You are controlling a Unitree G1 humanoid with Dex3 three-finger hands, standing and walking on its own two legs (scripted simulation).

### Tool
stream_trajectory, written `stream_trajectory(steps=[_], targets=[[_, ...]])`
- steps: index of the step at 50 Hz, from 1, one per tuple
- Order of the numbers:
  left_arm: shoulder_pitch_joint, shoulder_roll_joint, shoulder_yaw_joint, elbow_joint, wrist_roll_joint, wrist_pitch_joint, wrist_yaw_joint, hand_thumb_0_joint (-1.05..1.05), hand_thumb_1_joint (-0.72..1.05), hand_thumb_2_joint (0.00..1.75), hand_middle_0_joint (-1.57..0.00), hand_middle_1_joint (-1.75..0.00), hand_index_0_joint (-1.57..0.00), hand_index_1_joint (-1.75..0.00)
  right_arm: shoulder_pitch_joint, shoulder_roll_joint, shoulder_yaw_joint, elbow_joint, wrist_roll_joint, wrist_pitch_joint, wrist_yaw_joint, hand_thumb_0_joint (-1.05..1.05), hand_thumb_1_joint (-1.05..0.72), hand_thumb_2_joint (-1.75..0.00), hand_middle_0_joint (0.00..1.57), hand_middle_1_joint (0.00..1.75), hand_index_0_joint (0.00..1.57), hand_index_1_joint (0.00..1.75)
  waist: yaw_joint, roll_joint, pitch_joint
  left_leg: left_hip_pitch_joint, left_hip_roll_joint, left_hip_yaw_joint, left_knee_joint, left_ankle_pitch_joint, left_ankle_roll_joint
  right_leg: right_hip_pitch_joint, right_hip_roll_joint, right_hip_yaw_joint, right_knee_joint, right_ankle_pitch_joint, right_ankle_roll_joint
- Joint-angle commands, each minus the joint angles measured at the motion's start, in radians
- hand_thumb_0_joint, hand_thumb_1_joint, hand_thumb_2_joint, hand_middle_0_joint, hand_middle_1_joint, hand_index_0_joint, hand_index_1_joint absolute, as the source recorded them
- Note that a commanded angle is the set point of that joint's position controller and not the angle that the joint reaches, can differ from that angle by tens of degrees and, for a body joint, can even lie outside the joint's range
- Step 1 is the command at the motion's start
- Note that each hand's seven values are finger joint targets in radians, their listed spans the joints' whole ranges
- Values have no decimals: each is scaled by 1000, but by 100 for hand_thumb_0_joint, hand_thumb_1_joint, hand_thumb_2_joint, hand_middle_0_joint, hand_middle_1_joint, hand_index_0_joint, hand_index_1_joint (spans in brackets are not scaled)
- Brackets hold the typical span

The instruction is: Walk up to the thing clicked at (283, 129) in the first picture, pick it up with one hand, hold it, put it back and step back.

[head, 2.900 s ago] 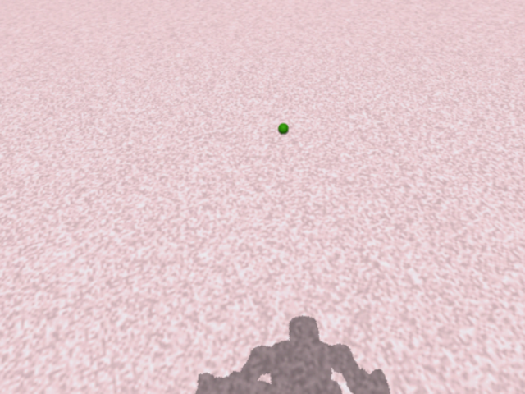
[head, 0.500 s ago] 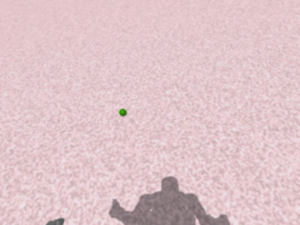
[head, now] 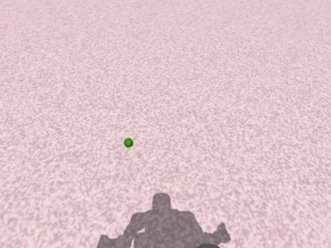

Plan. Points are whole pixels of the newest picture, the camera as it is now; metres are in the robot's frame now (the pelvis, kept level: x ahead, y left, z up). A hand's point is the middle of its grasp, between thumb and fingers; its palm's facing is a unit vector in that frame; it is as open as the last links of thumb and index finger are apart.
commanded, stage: walk up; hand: left
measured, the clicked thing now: (128, 142) +0.93 +0.25 -0.74
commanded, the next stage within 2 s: none
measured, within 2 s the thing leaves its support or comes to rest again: neither
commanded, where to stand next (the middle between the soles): +0.61 +0.00 m, yaw +0 degrees
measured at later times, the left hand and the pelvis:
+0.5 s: hand (86, 207) +0.27 +0.24 -0.11, palm faces -0.01 -0.92 -0.40, open 7.4 cm; pelvis +0.20 -0.03 +0.00, yaw +1 degrees
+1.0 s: hand (84, 163) +0.42 +0.29 -0.14, palm faces -0.05 -0.94 -0.34, open 7.4 cm; pelvis +0.38 +0.01 +0.00, yaw +1 degrees
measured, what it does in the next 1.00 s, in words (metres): walks ahead: right foot, then left foot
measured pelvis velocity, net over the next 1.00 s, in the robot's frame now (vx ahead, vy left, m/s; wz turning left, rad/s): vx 0.38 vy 0.01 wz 0.02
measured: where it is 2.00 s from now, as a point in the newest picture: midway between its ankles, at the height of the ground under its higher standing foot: (162, 197)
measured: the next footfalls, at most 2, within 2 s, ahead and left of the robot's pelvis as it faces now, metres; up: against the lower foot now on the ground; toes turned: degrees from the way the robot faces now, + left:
right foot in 0.24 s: +0.26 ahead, -0.15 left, +0.00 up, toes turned -5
left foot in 0.66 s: +0.41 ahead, +0.13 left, +0.00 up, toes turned +7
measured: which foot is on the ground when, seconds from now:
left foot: down 0.00-0.26, up 0.28-0.64, down 0.66-1.00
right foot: up 0.00-0.22, down 0.24-0.70, up 0.72-1.00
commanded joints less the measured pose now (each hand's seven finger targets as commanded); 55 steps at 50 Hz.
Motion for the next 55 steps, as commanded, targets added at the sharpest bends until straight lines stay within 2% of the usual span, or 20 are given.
stream_trajectory(steps=[1, 8, 11, 12, 13, 14, 16, 19, 24, 29, 32, 33, 34, 35, 36, 40, 45, 49, 53, 55], targets=[[-34, 169, 53, -89, 14, -20, -9, 0, 90, 90, -20, -30, -20, -30, 60, -290, -88, -58, 7, -19, -20, 0, -90, -90, 20, 30, 20, 30, -37, 201, -23, 99, 258, -232, -273, 54, 204, -94, -44, -10, -175, 47, 20], [-100, 141, 66, -93, 14, -30, -15, 0, 90, 90, -20, -30, -20, -30, 40, -288, -86, -74, 11, -4, -17, 0, -90, -90, 20, 30, 20, 30, -17, 166, -31, 41, 223, -157, -167, 110, 148, 118, 19, -70, -416, 198, -7], [53, 187, 91, -49, 18, -47, 5, 0, 90, 90, -20, -30, -20, -30, 56, -230, -60, -86, 9, 2, -21, 0, -90, -90, 20, 30, 20, 30, 70, 18, -121, -88, 141, -81, 147, 157, 85, 464, 53, -56, -512, 125, -45], [155, 265, 116, -40, 24, -58, 18, 0, 90, 90, -20, -30, -20, -30, 87, -164, -37, -103, 11, -2, -21, 0, -90, -90, 20, 30, 20, 30, 110, -198, -198, -239, 47, -13, 459, -11, 33, 608, -172, 254, -607, -15, -103], [174, 342, 127, -46, 9, -56, 22, 0, 90, 90, -20, -30, -20, -30, 81, -210, -47, -96, 11, 5, -26, 0, -90, -90, 20, 30, 20, 30, 118, -231, -181, -435, -50, -49, 602, -293, 11, 660, -355, 639, -751, -133, -226], [125, 315, 115, -67, -3, -52, 26, 0, 90, 90, -20, -30, -20, -30, 52, -266, -60, -66, 1, 16, -37, 0, -90, -90, 20, 30, 20, 30, 98, -90, -135, -443, 18, -145, 682, -287, 6, 572, -378, 637, -733, -127, -267], [39, 257, 98, -91, -8, -51, 34, 0, 90, 90, -20, -30, -20, -30, 74, -247, -57, -29, 18, 19, -32, 0, -90, -90, 20, 30, 20, 30, 58, -33, -83, -405, 50, -199, 653, -175, 9, 466, -270, 380, -718, 22, -215], [-28, 224, 84, -115, 2, -56, 30, 0, 90, 90, -20, -30, -20, -30, 120, -227, -60, 7, 4, 32, -12, 0, -90, -90, 20, 30, 20, 30, 4, -110, -38, -303, 75, -152, 512, -92, -17, 299, -182, 168, -756, 84, -188], [-5, 234, 94, -137, 15, -62, 25, 0, 90, 90, -20, -30, -20, -30, 24, -201, -66, -17, -16, 34, 12, 0, -90, -90, 20, 30, 20, 30, 35, -98, -20, -295, 96, -106, 265, 0, -51, 284, -184, 98, -778, -16, -205], [38, 238, 88, -131, 10, -52, 19, 0, 90, 90, -20, -30, -20, -30, -64, -183, -67, -40, -15, 16, 19, 0, -90, -90, 20, 30, 20, 30, 54, -69, -25, -175, 54, -48, 94, 72, -33, 274, -163, 52, -698, 67, -176], [1, 234, 77, -141, 8, -44, 24, 0, 90, 90, -20, -30, -20, -30, 24, -199, -78, -13, -15, 7, 11, 0, -90, -90, 20, 30, 20, 30, -23, -12, -55, 26, 16, -17, 28, 59, -8, 200, -152, 14, -545, 169, -145], [7, 196, 60, -149, 15, -43, 25, 0, 90, 90, -20, -30, -20, -30, 136, -243, -94, 18, -16, 2, -1, 0, -90, -90, 20, 30, 20, 30, -76, 83, -120, 200, 11, -55, 12, -8, 20, 133, -117, -15, -358, 251, -116], [48, 121, 34, -161, 4, -41, 24, 0, 90, 90, -20, -30, -20, -30, 229, -334, -122, 24, -28, -5, -15, 0, -90, -90, 20, 30, 20, 30, -113, 341, -185, 334, 212, -367, -133, -183, 84, -16, -14, -98, -20, 147, -50], [64, 145, 46, -147, -2, -32, 32, 0, 90, 90, -20, -30, -20, -30, 227, -397, -134, -4, -7, -7, -19, 0, -90, -90, 20, 30, 20, 30, -110, 366, -159, 382, 394, -747, -270, -251, 177, -207, 119, -51, 109, -202, -24], [34, 213, 53, -126, 7, -24, 46, 0, 90, 90, -20, -30, -20, -30, 183, -378, -133, -12, 12, 0, -20, 0, -90, -90, 20, 30, 20, 30, -90, 223, -118, 296, 411, -722, -243, -216, 225, -220, 48, 50, 192, -198, -32], [111, 194, 53, -56, -3, -14, 29, 0, 90, 90, -20, -30, -20, -30, 32, -277, -85, -51, 10, -4, -30, 0, -90, -90, 20, 30, 20, 30, 2, 214, -18, 38, 262, -313, -256, -65, 151, -69, -24, 52, 62, -19, -16], [50, 171, 56, -78, 18, -9, 6, 0, 90, 90, -20, -30, -20, -30, 52, -285, -88, -71, 0, -7, -27, 0, -90, -90, 20, 30, 20, 30, -26, 216, -14, 69, 257, -257, -279, -98, 201, -81, -39, 3, -125, 35, 26], [-31, 147, 56, -98, 17, -23, 1, 0, 90, 90, -20, -30, -20, -30, 65, -287, -89, -75, -1, 1, -22, 0, -90, -90, 20, 30, 20, 30, -41, 198, -5, 61, 232, -207, -225, 8, 185, -19, -17, -32, -311, 110, 14], [51, 138, 65, -63, 15, -41, 12, 0, 90, 90, -20, -30, -20, -30, 16, -277, -81, -104, 5, 20, -20, 0, -90, -90, 20, 30, 20, 30, 22, 163, -53, -32, 212, -159, -46, 91, 142, 249, 44, -75, -462, 199, 2], [179, 214, 95, -33, 24, -56, 31, 0, 90, 90, -20, -30, -20, -30, 49, -196, -50, -115, 5, 23, -20, 0, -90, -90, 20, 30, 20, 30, 90, -69, -133, -172, 101, -67, 283, 10, 83, 503, 6, 27, -567, 61, -31]])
